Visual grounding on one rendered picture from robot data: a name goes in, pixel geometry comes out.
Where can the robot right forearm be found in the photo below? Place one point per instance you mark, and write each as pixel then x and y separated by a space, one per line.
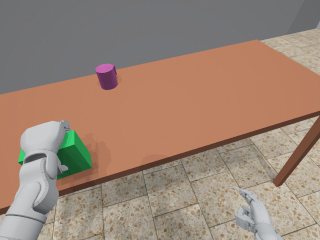
pixel 265 231

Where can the table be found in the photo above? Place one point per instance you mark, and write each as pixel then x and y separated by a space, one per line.
pixel 163 111

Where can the robot right hand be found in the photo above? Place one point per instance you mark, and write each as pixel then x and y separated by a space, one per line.
pixel 247 218

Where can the sponge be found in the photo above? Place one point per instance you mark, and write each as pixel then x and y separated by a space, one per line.
pixel 72 153

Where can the robot left hand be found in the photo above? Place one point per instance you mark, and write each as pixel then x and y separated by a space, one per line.
pixel 46 136

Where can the robot left forearm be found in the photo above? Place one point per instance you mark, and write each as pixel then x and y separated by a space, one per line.
pixel 36 197

